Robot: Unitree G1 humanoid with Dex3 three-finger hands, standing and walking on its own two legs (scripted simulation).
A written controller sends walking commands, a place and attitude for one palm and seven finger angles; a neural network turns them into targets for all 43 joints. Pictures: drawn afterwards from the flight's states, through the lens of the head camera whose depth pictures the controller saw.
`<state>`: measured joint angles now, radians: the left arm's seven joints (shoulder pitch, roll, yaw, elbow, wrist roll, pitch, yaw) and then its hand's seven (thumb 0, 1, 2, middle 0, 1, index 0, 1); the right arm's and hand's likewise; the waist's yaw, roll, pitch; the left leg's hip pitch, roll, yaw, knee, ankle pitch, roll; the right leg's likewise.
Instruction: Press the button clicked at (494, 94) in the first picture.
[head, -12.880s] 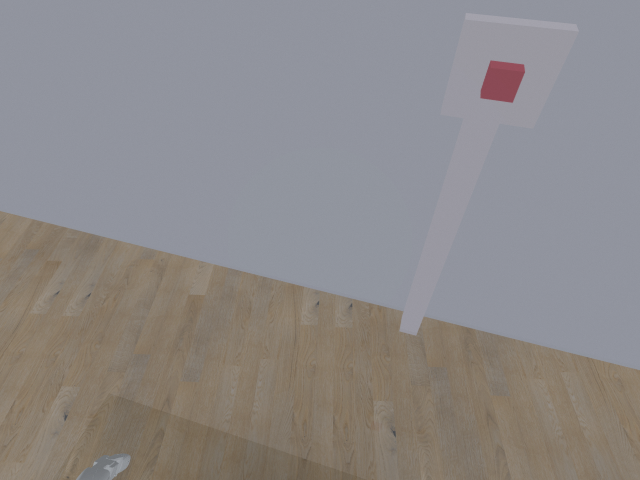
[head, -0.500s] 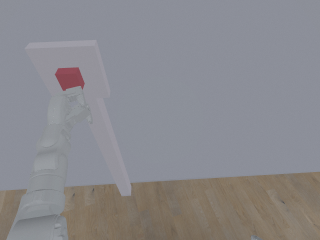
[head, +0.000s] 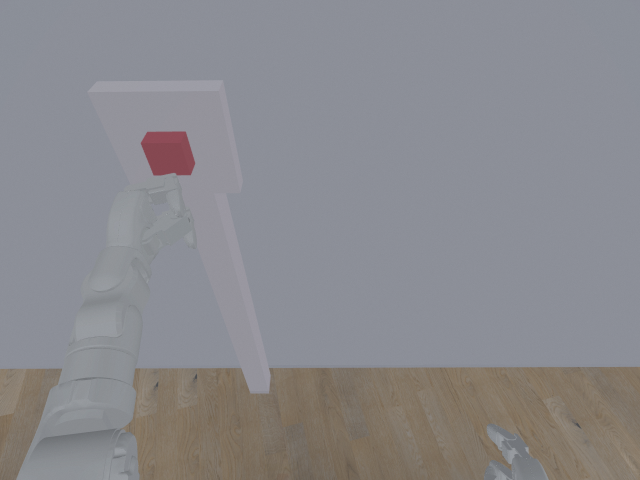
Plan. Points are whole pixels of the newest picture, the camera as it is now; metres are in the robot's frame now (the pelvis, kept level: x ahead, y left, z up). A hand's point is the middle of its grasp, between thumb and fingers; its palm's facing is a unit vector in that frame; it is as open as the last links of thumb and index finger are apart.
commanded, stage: press the button with the knuckle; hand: left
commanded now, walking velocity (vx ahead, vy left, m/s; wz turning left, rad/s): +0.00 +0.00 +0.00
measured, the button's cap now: (170, 152) +0.49 +0.23 +0.18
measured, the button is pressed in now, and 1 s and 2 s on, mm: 0 11 0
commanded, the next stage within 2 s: hold the button down briefly in 1.00 s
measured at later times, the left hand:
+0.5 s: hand (198, 197) +0.42 +0.18 +0.15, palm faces +0.09 -1.00 +0.01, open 3.1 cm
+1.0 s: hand (198, 190) +0.44 +0.19 +0.15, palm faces +0.09 -1.00 +0.00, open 2.9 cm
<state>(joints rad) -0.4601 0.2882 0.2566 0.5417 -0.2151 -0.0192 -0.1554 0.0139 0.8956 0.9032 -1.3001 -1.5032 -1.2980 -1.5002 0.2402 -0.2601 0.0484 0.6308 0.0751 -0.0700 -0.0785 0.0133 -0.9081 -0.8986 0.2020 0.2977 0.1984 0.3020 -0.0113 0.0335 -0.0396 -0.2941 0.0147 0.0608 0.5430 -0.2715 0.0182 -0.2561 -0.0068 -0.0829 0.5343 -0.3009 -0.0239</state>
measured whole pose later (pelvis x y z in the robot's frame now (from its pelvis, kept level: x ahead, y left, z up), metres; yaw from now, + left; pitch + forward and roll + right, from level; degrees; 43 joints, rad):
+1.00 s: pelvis -0.02 +0.00 -0.01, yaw +1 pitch +5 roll -1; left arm -0.86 0.38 0.28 1.08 -0.15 -0.22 -0.14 -0.01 0.83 0.97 -1.30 -1.50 -1.30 -1.50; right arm 0.34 -0.28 0.04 0.71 0.05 -0.08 -0.06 0.01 -0.91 -0.90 0.20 0.30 0.20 0.30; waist -0.07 0.03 -0.03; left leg -0.45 0.02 0.04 0.62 -0.27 0.02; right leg -0.40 -0.01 -0.10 0.60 -0.30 -0.02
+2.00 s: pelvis -0.01 +0.01 -0.01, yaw -1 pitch +4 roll -1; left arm -0.61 0.33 0.29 0.77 -0.19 -0.15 -0.15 -0.01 0.86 0.91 -1.30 -1.50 -1.30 -1.50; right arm 0.35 -0.27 0.04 0.63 0.06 -0.09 -0.05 0.01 -0.91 -0.90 0.20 0.30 0.20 0.30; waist -0.05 0.04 -0.05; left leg -0.41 0.02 0.08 0.62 -0.28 0.03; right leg -0.37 0.00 -0.06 0.59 -0.29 -0.02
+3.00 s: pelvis -0.01 -0.01 +0.00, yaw +1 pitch -3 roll +0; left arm -0.03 0.28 0.26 -0.01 -0.28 0.14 -0.18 0.01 0.90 0.90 -1.30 -1.50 -1.30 -1.50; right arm 0.21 -0.27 0.05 0.61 0.07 -0.10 -0.10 0.02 -0.91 -0.90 0.20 0.30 0.20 0.30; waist 0.03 0.06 -0.03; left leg -0.19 0.02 0.04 0.50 -0.24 0.00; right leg -0.15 0.01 -0.09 0.49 -0.28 -0.04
